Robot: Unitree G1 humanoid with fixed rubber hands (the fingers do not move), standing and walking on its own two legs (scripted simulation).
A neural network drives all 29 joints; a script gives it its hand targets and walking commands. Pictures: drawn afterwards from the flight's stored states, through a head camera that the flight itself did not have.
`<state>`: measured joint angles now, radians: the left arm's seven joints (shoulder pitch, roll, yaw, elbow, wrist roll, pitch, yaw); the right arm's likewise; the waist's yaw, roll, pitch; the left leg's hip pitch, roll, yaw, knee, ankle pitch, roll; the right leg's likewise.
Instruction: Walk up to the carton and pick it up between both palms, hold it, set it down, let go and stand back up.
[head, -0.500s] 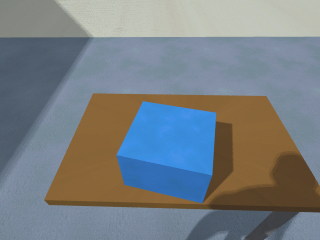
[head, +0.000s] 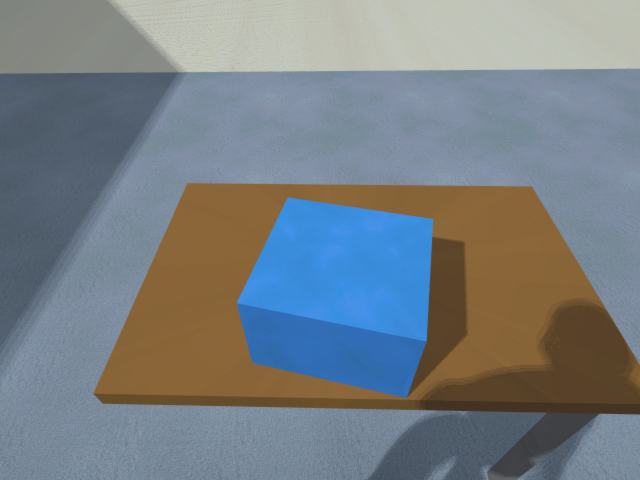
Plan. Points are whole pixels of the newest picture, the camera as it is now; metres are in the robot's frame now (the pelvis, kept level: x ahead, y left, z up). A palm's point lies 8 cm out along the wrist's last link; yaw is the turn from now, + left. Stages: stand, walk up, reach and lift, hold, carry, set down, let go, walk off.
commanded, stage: stand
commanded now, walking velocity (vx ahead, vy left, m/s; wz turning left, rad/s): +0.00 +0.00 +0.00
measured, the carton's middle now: (343, 290) +0.45 -0.04 -0.05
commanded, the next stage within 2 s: none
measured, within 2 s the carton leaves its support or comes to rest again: neither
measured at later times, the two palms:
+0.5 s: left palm out of the picture -0.04 +0.18 -0.15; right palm out of the picture -0.04 -0.20 -0.16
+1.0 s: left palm out of the picture -0.03 +0.18 -0.15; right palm out of the picture -0.03 -0.20 -0.15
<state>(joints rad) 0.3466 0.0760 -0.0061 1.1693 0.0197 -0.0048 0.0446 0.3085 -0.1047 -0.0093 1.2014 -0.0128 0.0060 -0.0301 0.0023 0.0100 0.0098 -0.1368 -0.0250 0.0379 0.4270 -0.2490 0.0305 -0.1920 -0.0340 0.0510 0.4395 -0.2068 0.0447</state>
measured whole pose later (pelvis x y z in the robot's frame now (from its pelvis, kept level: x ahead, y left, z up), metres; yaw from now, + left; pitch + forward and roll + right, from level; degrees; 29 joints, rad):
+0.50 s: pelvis +0.00 +0.00 +0.00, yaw +0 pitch -2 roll +0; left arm 0.33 0.07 -0.01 1.19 0.02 -0.01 0.04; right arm 0.32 -0.09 0.00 1.19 -0.01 0.00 -0.03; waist 0.00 0.01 0.02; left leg -0.15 -0.02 0.03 0.44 -0.26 0.02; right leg -0.20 -0.03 0.05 0.45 -0.21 0.04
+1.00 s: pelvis +0.01 -0.01 +0.00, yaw +0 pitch -2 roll +0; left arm 0.32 0.07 0.00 1.19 0.01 -0.01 0.04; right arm 0.33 -0.09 0.00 1.18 -0.01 -0.01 -0.04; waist 0.00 0.01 0.03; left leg -0.14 -0.01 0.03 0.44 -0.27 0.02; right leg -0.19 -0.02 0.05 0.45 -0.22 0.03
